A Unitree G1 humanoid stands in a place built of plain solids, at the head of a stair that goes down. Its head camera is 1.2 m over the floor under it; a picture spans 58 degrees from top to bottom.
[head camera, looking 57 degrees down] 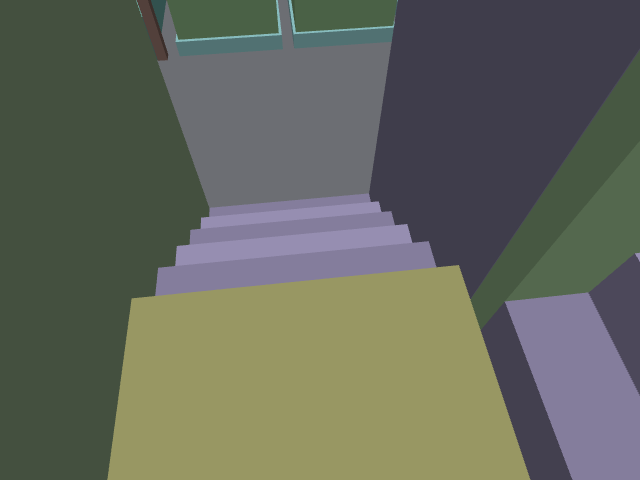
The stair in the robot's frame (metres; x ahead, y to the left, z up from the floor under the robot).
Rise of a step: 0.20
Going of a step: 0.22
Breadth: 1.02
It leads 7 degrees to the left of straight ahead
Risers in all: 6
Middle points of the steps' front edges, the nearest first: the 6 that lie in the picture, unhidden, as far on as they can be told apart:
0.63 0.07 0.00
0.84 0.09 -0.19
1.06 0.12 -0.39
1.28 0.14 -0.59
1.50 0.17 -0.78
1.72 0.19 -0.98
